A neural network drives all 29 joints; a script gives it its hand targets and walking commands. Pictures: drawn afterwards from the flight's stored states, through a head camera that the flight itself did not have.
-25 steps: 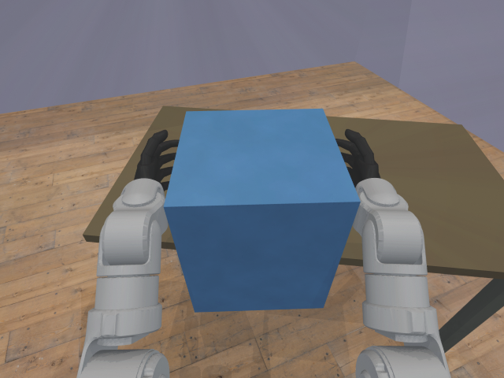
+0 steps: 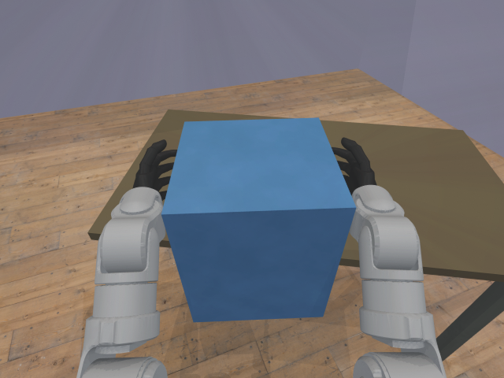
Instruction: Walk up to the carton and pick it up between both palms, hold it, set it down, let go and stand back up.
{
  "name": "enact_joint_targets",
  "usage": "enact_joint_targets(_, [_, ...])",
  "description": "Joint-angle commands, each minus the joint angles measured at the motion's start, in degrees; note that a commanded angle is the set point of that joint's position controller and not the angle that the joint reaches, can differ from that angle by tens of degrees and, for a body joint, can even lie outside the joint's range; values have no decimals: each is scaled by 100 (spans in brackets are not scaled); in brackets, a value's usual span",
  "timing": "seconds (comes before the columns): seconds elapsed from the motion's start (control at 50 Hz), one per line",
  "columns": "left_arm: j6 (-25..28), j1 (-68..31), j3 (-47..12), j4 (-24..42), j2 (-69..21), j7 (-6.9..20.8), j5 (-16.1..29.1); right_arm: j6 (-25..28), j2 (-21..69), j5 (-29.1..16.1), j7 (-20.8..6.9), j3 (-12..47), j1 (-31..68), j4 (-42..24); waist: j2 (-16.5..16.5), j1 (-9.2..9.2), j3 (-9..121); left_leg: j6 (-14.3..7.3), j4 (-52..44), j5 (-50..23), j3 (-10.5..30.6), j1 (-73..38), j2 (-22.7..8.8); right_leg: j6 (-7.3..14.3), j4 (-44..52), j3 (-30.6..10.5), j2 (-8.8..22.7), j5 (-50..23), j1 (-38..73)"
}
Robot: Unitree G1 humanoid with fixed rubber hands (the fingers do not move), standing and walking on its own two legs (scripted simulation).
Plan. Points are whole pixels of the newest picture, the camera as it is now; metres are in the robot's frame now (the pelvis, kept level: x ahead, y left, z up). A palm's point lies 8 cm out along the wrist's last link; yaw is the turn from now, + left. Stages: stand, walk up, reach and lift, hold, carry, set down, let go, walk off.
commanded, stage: hold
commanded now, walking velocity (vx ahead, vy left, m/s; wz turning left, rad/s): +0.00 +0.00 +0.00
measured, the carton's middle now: (255, 221) +0.35 -0.01 +0.11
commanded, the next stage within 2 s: none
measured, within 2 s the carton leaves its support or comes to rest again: neither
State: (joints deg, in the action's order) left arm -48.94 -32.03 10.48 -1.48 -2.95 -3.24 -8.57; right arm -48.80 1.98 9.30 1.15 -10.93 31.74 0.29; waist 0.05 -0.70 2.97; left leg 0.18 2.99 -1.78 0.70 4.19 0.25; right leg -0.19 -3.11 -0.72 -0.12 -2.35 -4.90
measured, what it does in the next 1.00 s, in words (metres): stands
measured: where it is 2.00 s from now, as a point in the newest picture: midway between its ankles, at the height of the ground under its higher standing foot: outside the picture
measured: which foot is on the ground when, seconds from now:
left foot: down 0.00-1.00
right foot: down 0.00-1.00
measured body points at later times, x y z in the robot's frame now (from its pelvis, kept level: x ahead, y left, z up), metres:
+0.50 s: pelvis +0.02 +0.00 +0.00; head +0.01 +0.00 +0.45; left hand +0.38 +0.15 +0.18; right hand +0.38 -0.16 +0.18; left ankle +0.04 +0.12 -0.76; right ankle +0.05 -0.12 -0.76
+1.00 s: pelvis +0.00 +0.00 +0.00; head -0.02 +0.00 +0.45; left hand +0.38 +0.14 +0.17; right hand +0.37 -0.16 +0.18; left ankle +0.04 +0.12 -0.76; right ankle +0.05 -0.12 -0.76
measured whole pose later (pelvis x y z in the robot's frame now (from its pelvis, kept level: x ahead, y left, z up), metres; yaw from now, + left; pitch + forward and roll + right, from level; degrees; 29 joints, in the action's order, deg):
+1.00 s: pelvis +0.00 +0.00 +0.00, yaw -1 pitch +0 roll +0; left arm -48.4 -33.7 11.9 -5.1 -2.9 -2.0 -9.9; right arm -47.6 2.3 10.4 0.8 -11.4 32.8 4.0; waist 0.1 -0.7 4.0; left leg 0.1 3.4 -1.2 0.3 4.4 0.2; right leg -0.1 -3.3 -1.2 -0.3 -2.1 -5.2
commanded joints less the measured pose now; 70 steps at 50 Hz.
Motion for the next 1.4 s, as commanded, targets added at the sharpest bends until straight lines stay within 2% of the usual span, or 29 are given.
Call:
enact_joint_targets(0.0, [573,-3826,-1995,742,-2066,860,783,617,2076,-829,-809,2004,3726,-554,60,-46,2361,149,100,868,-233,-408,266,-222,-131,176,-213,849,408])
enact_joint_targets(0.02, [609,-3812,-1898,626,-2064,867,759,653,2013,-869,-793,2041,3824,-544,7,57,2434,136,144,820,-217,-297,295,-221,-188,152,-189,819,398])
enact_joint_targets(0.1, [646,-3706,-1776,243,-2177,875,554,754,2199,-737,-782,1864,3773,-79,-176,48,2280,163,123,907,-163,-332,191,-217,-199,135,-202,827,274])
enact_joint_targets(0.14, [633,-3447,-1613,-134,-2078,867,551,741,2098,-671,-779,1756,3704,115,148,72,2110,109,82,757,-104,-366,146,-210,-173,174,-205,790,279])
enact_joint_targets(0.16, [673,-3640,-1573,-37,-2109,858,561,736,2202,-678,-803,1830,3665,283,204,112,2106,82,144,543,-170,-401,204,-193,-139,175,-208,623,357])
enact_joint_targets(0.22, [757,-3599,-1836,282,-2381,848,716,827,2348,-789,-848,2005,3735,-134,132,20,2670,168,162,1,-104,-727,188,-188,-203,108,-212,-37,521])
enact_joint_targets(0.28, [718,-3572,-2266,812,-2436,758,950,838,2341,-1056,-704,2364,3702,-730,32,81,2742,197,241,-845,-116,-797,192,-204,-268,17,-158,-927,864])
enact_joint_targets(0.3, [691,-3525,-2382,1036,-2426,725,980,785,2490,-1097,-649,2456,3579,-929,99,-15,2771,195,228,-1005,-82,-896,170,-248,-270,36,-189,-1080,998])
enact_joint_targets(0.4, [334,-2922,-2898,1683,-2353,600,1159,447,2202,-1313,-564,2704,2890,-1333,-281,-26,2665,371,277,-1673,-62,-1191,173,-179,-150,27,-261,-1413,1220])
enact_joint_targets(0.42, [275,-2853,-2865,1740,-2366,593,1219,367,2235,-1289,-584,2752,2809,-1383,-151,-15,2715,354,252,-1668,4,-1249,158,-183,-117,18,-248,-1273,1233])
enact_joint_targets(0.44, [215,-2807,-2970,1947,-2393,595,1250,321,2239,-1293,-599,2718,2703,-1415,-320,-43,2639,353,267,-1612,-44,-1257,185,-168,-130,32,-256,-1301,1200])
enact_joint_targets(0.5, [109,-2537,-2889,1738,-2436,625,1303,250,2101,-1223,-670,2726,2825,-1765,113,-88,2317,360,227,-1617,-9,-1040,194,-176,-154,42,-262,-1351,1200])
enact_joint_targets(0.58, [112,-2638,-2706,1657,-2217,642,1192,192,2136,-1267,-695,2682,2757,-1510,76,-77,2062,271,40,-627,-1,-657,216,-184,-147,25,-195,-785,1196])
enact_joint_targets(0.6, [148,-2677,-2716,1699,-2227,651,1169,217,2045,-1180,-705,2722,2770,-1593,213,-80,2201,284,52,-601,-42,-774,242,-232,-186,78,-210,-696,1139])
enact_joint_targets(0.68, [231,-3091,-2780,2153,-2336,675,1176,324,2190,-1250,-693,2683,3134,-1891,17,-60,2617,229,118,-579,-74,-779,244,-253,-168,-31,-220,-736,1095])
enact_joint_targets(0.72, [240,-3102,-2637,1948,-2168,691,1112,307,2126,-1297,-659,2741,3207,-1881,-22,80,2718,210,145,-374,-113,-750,286,-290,-232,-35,-164,-680,1243])
enact_joint_targets(0.74, [241,-3037,-2507,1819,-2092,691,1062,299,2178,-1277,-663,2610,3105,-1650,-96,2,2449,211,102,-170,-116,-588,260,-264,-246,28,-170,-578,1150])
enact_joint_targets(0.82, [214,-2997,-1954,854,-1834,833,767,244,2071,-872,-737,2241,2969,-745,241,74,2001,123,-59,558,-161,-299,298,-345,-81,83,-151,400,904])
enact_joint_targets(0.9, [366,-3217,-1652,314,-1993,931,636,423,2083,-701,-819,1972,3270,-372,98,86,1761,144,36,581,-177,-277,299,-265,12,79,-211,555,511])
enact_joint_targets(0.92, [429,-3249,-1766,402,-2035,934,745,491,2101,-733,-816,2014,3379,-520,188,-5,1922,125,65,381,-185,-404,302,-263,-83,129,-207,397,521])
enact_joint_targets(0.98, [561,-3615,-1988,649,-2238,953,804,681,2246,-910,-756,2151,3788,-869,-6,4,2547,138,99,166,-113,-568,234,-249,-127,50,-138,135,749])
enact_joint_targets(1.04, [637,-3701,-2307,1049,-2391,877,1003,692,2300,-1032,-691,2364,3786,-1022,56,10,2857,119,71,-252,-61,-624,182,-233,-205,48,-178,-353,857])
enact_joint_targets(1.08, [566,-3731,-2361,1143,-2188,813,1013,577,2228,-983,-666,2314,3513,-766,26,-83,2620,196,65,-62,-70,-734,163,-254,-180,68,-208,-186,728])
enact_joint_targets(1.12, [407,-3345,-2154,655,-2171,779,909,480,2049,-952,-687,2156,3434,-610,-62,-13,2293,211,-1,267,-25,-593,142,-189,-112,167,-245,168,595])
enact_joint_targets(1.16, [372,-3249,-2123,688,-2205,771,802,482,1982,-893,-716,1985,3354,-507,-255,38,2112,228,53,181,-153,-571,197,-181,-119,164,-275,169,472])
enact_joint_targets(1.2, [390,-3385,-2148,766,-2121,759,855,486,1950,-888,-766,1946,3333,-409,-95,-72,2194,272,35,208,-44,-761,114,-152,-87,163,-293,135,366])
enact_joint_targets(1.22, [416,-3487,-2163,801,-2212,765,892,508,1959,-892,-782,1912,3341,-292,-285,-114,2190,286,118,118,-38,-678,134,-122,-98,113,-263,18,422])
enact_joint_targets(1.3, [426,-3266,-2240,1011,-2273,767,970,564,2104,-984,-740,2175,3328,-818,-13,-87,2511,276,231,-566,10,-836,116,-189,-173,92,-241,-506,616])
enact_joint_targets(1.38, [403,-3323,-2344,1244,-2313,728,916,541,2230,-1085,-727,2373,3518,-1120,-100,30,2707,243,155,-652,-51,-753,174,-213,-157,38,-232,-751,926])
